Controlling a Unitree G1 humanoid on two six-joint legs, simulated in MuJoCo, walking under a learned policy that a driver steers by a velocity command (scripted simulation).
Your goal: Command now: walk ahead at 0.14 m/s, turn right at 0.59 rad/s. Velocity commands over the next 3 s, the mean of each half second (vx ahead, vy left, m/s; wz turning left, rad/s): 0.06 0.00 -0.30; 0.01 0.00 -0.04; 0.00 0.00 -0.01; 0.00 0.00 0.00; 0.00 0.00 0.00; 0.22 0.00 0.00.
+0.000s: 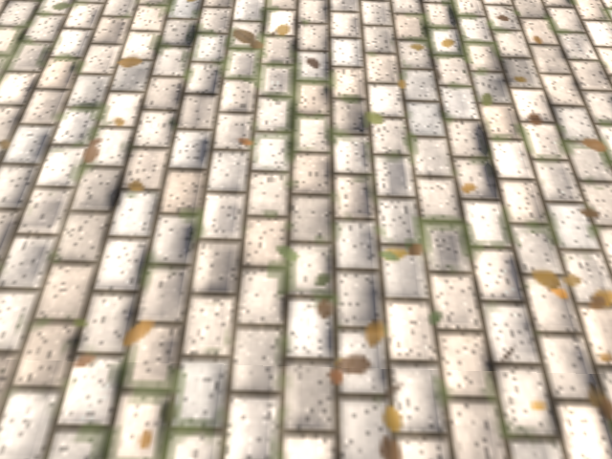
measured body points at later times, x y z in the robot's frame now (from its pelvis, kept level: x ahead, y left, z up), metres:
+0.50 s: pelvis +0.06 -0.04 +0.00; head +0.08 -0.05 +0.45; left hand +0.28 +0.18 -0.08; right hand +0.13 -0.33 -0.13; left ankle +0.07 +0.11 -0.71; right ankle +0.07 -0.14 -0.74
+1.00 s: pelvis +0.07 -0.01 +0.00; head +0.08 -0.01 +0.45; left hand +0.20 +0.24 -0.13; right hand +0.12 -0.28 -0.14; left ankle +0.08 +0.11 -0.74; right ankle +0.07 -0.14 -0.74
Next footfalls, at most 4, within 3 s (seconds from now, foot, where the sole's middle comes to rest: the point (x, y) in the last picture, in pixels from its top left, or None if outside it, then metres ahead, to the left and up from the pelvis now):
0.26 right None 0.11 -0.15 -0.77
0.56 left None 0.12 0.10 -0.77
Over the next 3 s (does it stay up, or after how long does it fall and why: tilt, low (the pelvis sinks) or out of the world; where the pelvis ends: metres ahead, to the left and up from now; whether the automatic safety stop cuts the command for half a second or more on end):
stays up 0.17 -0.06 0.01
